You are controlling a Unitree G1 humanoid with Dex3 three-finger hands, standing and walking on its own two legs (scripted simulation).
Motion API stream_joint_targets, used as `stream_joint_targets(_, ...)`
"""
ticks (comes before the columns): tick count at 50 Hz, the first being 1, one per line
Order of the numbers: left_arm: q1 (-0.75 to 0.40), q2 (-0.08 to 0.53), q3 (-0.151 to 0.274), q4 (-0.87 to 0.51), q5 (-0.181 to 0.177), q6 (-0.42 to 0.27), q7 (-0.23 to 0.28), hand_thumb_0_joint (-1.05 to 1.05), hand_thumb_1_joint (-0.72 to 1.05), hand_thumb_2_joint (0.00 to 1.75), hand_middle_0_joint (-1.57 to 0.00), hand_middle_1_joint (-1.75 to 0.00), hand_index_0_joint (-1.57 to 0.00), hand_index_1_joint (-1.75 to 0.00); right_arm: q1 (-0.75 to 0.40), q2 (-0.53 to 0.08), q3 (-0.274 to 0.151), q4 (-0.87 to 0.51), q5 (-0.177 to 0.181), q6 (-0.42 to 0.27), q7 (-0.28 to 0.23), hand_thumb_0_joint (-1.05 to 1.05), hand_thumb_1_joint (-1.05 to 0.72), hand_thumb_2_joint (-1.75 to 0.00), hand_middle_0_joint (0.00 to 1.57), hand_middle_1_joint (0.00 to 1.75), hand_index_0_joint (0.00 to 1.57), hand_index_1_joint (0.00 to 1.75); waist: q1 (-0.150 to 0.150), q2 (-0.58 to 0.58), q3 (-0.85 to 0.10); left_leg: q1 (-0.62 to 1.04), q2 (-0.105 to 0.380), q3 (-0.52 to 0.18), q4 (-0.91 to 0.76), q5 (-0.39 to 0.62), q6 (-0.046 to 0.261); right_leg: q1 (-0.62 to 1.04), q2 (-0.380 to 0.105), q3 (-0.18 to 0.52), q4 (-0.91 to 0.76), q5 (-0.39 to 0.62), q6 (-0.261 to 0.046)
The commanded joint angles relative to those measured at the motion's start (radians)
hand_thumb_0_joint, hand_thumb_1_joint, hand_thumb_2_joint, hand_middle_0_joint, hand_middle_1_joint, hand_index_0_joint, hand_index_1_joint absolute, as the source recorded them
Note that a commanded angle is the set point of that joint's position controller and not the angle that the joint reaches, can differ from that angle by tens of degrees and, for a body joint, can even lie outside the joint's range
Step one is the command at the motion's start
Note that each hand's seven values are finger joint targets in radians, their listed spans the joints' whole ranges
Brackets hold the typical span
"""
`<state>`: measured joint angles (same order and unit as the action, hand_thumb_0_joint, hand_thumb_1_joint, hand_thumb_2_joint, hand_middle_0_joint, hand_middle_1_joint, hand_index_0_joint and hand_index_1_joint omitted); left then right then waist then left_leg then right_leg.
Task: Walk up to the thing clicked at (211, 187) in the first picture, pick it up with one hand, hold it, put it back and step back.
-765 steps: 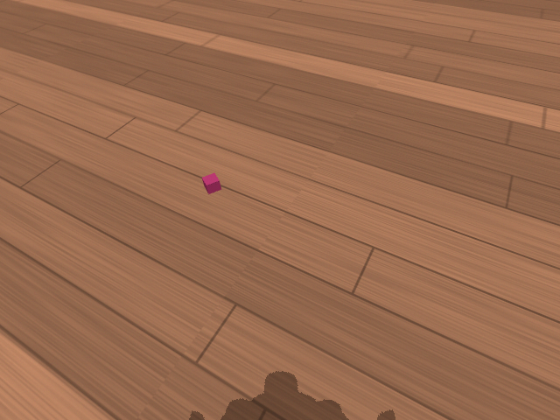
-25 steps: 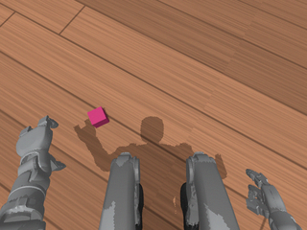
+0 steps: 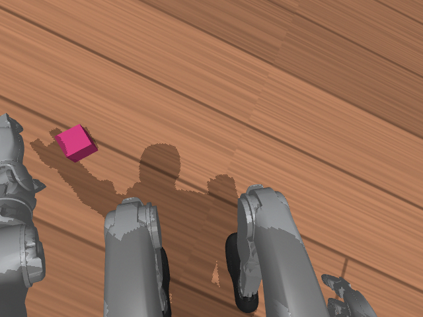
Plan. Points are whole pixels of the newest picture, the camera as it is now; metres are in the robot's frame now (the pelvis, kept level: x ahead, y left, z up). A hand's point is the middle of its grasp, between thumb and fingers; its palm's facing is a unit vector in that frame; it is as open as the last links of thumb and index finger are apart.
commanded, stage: rise first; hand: left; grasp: from above
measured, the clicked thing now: (77, 143) +0.50 +0.33 -0.35
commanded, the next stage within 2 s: none
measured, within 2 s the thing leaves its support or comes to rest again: neither
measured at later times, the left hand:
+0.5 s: hand (38, 157) +0.43 +0.36 -0.22, palm faces -0.36 -0.24 -0.90, open 13.1 cm
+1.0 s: hand (43, 153) +0.45 +0.36 -0.24, palm faces -0.36 -0.24 -0.90, open 13.2 cm
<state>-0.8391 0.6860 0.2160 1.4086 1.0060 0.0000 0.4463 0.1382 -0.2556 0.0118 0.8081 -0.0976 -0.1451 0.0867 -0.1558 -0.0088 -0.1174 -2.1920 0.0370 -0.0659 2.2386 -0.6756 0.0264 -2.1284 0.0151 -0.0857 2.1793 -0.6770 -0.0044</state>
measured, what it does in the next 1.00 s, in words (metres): lowers itself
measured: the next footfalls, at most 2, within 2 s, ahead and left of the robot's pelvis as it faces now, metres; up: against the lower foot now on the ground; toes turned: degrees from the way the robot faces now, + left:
none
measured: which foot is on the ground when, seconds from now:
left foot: down 0.00-1.00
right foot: down 0.00-1.00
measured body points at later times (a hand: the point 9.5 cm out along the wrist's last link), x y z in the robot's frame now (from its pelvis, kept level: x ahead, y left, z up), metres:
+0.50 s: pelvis +0.00 +0.00 -0.05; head +0.26 +0.06 +0.32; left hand +0.45 +0.37 -0.17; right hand +0.06 -0.27 -0.16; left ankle +0.08 +0.12 -0.35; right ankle +0.10 -0.12 -0.35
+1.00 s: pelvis +0.01 +0.00 -0.06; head +0.27 +0.07 +0.30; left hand +0.46 +0.37 -0.19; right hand +0.05 -0.27 -0.16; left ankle +0.08 +0.12 -0.35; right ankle +0.10 -0.12 -0.35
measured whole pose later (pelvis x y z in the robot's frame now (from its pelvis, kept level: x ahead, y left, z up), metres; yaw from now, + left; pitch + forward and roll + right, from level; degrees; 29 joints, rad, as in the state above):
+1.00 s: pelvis +0.01 +0.00 -0.06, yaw -4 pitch +33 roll -9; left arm -0.95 0.87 0.28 1.50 1.08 -0.06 0.41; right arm 0.13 -0.29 0.10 0.75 -0.14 -0.11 0.20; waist -0.23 -0.04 0.02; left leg -2.35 0.04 -0.12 2.46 -0.71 0.03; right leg -2.27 0.03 -0.14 2.36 -0.69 0.00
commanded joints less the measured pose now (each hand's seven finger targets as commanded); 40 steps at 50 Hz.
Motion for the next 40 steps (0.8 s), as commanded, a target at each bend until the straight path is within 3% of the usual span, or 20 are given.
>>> stream_joint_targets(1, -0.279, 0.299, 0.027, -0.103, -0.004, 0.024, 0.031, 0.00, -0.40, 0.86, -0.20, -0.93, -0.21, -0.92, 0.173, -0.231, -0.061, -0.018, 0.004, -0.016, 0.014, 0.00, -0.89, -0.90, 0.20, 0.30, 0.20, 0.30, 0.024, 0.279, -0.608, 0.564, -0.009, -0.008, -0.256, 0.186, -0.017, 0.207, 0.020, -0.047, -0.174, 0.186, -0.050)
stream_joint_targets(3, -0.270, 0.283, 0.017, -0.069, 0.002, 0.022, 0.021, 0.00, -0.38, 0.85, -0.22, -0.90, -0.23, -0.90, 0.186, -0.228, -0.054, -0.015, 0.000, -0.018, 0.026, 0.00, -0.89, -0.90, 0.20, 0.30, 0.20, 0.30, 0.004, 0.269, -0.589, 0.543, -0.012, -0.005, -0.229, 0.215, -0.015, 0.219, 0.018, -0.043, -0.160, 0.212, -0.046)
stream_joint_targets(5, -0.289, 0.340, 0.036, -0.093, 0.012, 0.010, 0.015, 0.00, -0.37, 0.83, -0.24, -0.90, -0.24, -0.89, 0.197, -0.233, -0.053, -0.012, -0.002, -0.015, 0.036, 0.00, -0.89, -0.90, 0.20, 0.30, 0.20, 0.30, 0.016, 0.252, -0.631, 0.510, -0.014, 0.012, -0.197, 0.239, -0.005, 0.275, 0.026, -0.037, -0.159, 0.243, -0.042)
stream_joint_targets(8, -0.289, 0.333, 0.030, -0.083, 0.027, -0.009, -0.002, 0.00, -0.35, 0.81, -0.25, -0.89, -0.26, -0.87, 0.213, -0.242, -0.049, -0.013, -0.008, -0.010, 0.051, 0.00, -0.90, -0.90, 0.20, 0.30, 0.20, 0.30, -0.008, 0.236, -0.623, 0.493, -0.013, 0.010, -0.170, 0.240, -0.003, 0.270, 0.023, -0.039, -0.148, 0.243, -0.036)
stream_joint_targets(9, -0.328, 0.370, 0.042, -0.127, 0.030, -0.021, -0.001, 0.00, -0.36, 0.82, -0.24, -0.91, -0.25, -0.89, 0.205, -0.237, -0.051, -0.018, -0.007, -0.007, 0.054, 0.00, -0.90, -0.90, 0.20, 0.30, 0.20, 0.30, 0.006, 0.268, -0.648, 0.482, -0.014, 0.020, -0.159, 0.241, -0.002, 0.284, 0.027, -0.035, -0.140, 0.247, -0.038)
stream_joint_targets(10, -0.296, 0.376, 0.055, -0.075, 0.039, -0.021, -0.003, 0.00, -0.36, 0.82, -0.24, -0.90, -0.25, -0.88, 0.211, -0.245, -0.047, -0.017, -0.009, -0.005, 0.057, 0.00, -0.90, -0.90, 0.20, 0.30, 0.20, 0.30, -0.003, 0.240, -0.636, 0.472, -0.013, 0.013, -0.149, 0.230, -0.001, 0.270, 0.027, -0.042, -0.132, 0.237, -0.035)
stream_joint_targets(11, -0.314, 0.361, 0.042, -0.095, 0.037, -0.029, -0.007, 0.00, -0.37, 0.83, -0.23, -0.90, -0.24, -0.89, 0.215, -0.238, -0.044, -0.020, -0.012, -0.003, 0.062, 0.00, -0.90, -0.90, 0.20, 0.30, 0.20, 0.30, -0.012, 0.243, -0.631, 0.457, -0.014, 0.018, -0.138, 0.230, 0.002, 0.284, 0.027, -0.041, -0.136, 0.240, -0.033)
stream_joint_targets(17, -0.325, 0.404, 0.072, -0.083, 0.063, -0.051, 0.011, 0.00, -0.37, 0.83, -0.23, -0.90, -0.24, -0.89, 0.212, -0.249, -0.030, -0.028, -0.020, 0.011, 0.076, 0.00, -0.90, -0.90, 0.20, 0.30, 0.20, 0.30, -0.008, 0.279, -0.639, 0.443, -0.016, 0.014, -0.120, 0.209, -0.001, 0.257, 0.034, -0.056, -0.101, 0.222, -0.037)
stream_joint_targets(24, -0.365, 0.424, 0.069, -0.059, 0.067, -0.059, 0.014, 0.00, -0.37, 0.83, -0.23, -0.91, -0.24, -0.89, 0.208, -0.268, -0.019, -0.035, -0.031, 0.019, 0.083, 0.00, -0.90, -0.90, 0.20, 0.30, 0.20, 0.30, -0.040, 0.281, -0.592, 0.404, -0.011, 0.001, -0.090, 0.167, 0.002, 0.202, 0.038, -0.073, -0.075, 0.193, -0.035)
stream_joint_targets(29, -0.339, 0.442, 0.071, -0.020, 0.066, -0.064, 0.010, 0.00, -0.36, 0.82, -0.23, -0.91, -0.25, -0.90, 0.206, -0.265, -0.001, -0.035, -0.039, 0.019, 0.088, 0.00, -0.90, -0.90, 0.20, 0.30, 0.20, 0.30, -0.037, 0.251, -0.572, 0.347, -0.010, 0.015, -0.055, 0.172, 0.010, 0.241, 0.046, -0.070, -0.077, 0.206, -0.028)
stream_joint_targets(40, -0.355, 0.485, 0.081, -0.032, 0.071, -0.059, 0.011, 0.00, -0.39, 0.84, -0.21, -0.93, -0.22, -0.92, 0.203, -0.289, 0.012, -0.049, -0.040, 0.026, 0.100, 0.00, -0.90, -0.90, 0.20, 0.30, 0.20, 0.30, -0.048, 0.332, -0.564, 0.393, -0.002, -0.015, -0.050, 0.208, -0.003, 0.188, 0.047, -0.096, -0.022, 0.232, -0.035)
